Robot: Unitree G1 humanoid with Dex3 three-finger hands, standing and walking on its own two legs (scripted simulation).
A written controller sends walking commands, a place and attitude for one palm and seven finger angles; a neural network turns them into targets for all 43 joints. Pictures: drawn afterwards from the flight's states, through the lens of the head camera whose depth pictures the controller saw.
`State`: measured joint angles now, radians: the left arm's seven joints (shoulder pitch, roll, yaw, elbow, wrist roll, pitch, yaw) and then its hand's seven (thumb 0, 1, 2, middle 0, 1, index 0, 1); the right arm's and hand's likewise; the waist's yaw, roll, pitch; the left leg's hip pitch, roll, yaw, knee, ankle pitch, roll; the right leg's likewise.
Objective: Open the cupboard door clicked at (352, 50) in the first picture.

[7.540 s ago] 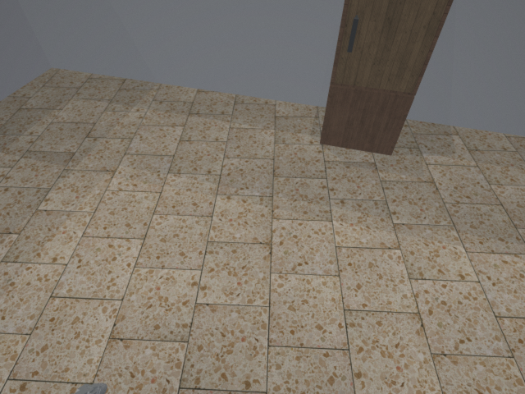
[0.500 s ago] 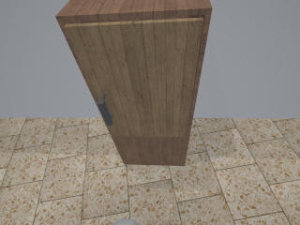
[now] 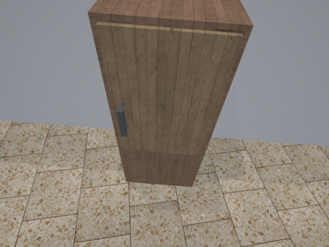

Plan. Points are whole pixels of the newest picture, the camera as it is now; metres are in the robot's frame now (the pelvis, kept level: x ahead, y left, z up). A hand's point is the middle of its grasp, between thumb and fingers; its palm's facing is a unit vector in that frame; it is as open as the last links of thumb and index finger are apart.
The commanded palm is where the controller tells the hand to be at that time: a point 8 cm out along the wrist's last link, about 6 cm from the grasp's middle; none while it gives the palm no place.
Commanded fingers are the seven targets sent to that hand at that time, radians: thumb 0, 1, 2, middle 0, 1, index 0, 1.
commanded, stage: look again from close up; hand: left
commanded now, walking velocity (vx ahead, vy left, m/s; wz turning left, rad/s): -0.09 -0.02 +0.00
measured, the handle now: (123, 119) +0.56 +0.19 -0.10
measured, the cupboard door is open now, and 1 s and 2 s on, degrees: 0 0 0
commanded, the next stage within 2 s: raise the hand with hooked fingers in 0.60 s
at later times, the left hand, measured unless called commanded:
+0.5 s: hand out of the picture +0.08 +0.15 -0.17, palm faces +0.00 -0.97 -0.25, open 7.3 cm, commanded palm none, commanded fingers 0.00 0.90 0.90 -0.20 -0.30 -0.20 -0.30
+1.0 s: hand (101, 221) +0.19 +0.16 -0.04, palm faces +0.02 -1.00 -0.03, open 8.0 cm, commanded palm +0.13 +0.22 -0.08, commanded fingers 0.00 0.53 0.74 -0.23 -0.54 -0.23 -0.54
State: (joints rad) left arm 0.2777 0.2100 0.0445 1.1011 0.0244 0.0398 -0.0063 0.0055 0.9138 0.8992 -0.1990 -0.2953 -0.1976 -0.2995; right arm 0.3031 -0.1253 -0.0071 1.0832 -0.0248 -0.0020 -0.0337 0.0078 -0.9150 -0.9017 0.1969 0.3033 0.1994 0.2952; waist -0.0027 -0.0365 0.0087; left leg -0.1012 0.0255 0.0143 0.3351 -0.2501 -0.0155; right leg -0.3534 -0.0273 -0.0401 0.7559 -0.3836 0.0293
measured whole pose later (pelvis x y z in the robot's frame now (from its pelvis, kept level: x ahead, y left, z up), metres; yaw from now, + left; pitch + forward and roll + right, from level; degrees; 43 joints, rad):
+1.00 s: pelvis -0.05 -0.02 -0.07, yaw +0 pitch +12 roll +2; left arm 0.23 0.16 0.16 0.32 -0.24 -0.62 -0.29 0.01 0.75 0.83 -0.21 -0.40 -0.21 -0.40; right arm 0.17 -0.30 -0.08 0.62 0.01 -0.33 -0.02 0.01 -0.90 -0.90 0.19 0.30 0.20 0.29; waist 0.00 -0.03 -0.13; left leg -0.70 0.02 0.02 0.99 -0.49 -0.03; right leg -0.81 -0.05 -0.05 1.01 -0.40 -0.03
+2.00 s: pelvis -0.05 +0.01 -0.12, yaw +1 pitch +20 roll -2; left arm 0.15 0.33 0.35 0.23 -0.33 -0.39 -0.44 -0.01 -0.40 0.34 -0.30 -1.13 -0.29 -1.14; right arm 0.20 -0.26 0.02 0.52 0.02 -0.22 -0.05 0.01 -0.90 -0.90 0.20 0.30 0.20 0.30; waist 0.00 0.01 -0.15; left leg -1.02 0.02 -0.04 1.29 -0.61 0.00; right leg -1.08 -0.04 -0.09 1.21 -0.48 -0.01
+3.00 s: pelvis -0.05 +0.01 -0.12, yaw +0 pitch +21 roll -3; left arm 0.01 0.40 0.44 0.37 -0.36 -0.37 -0.55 -0.01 -0.50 0.30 -0.30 -1.20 -0.30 -1.20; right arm 0.23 -0.28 0.03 0.52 0.03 -0.20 -0.05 0.01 -0.90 -0.90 0.20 0.30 0.20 0.30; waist -0.01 0.01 -0.15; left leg -1.06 0.02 -0.03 1.30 -0.61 0.01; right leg -1.11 -0.04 -0.08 1.21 -0.47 0.00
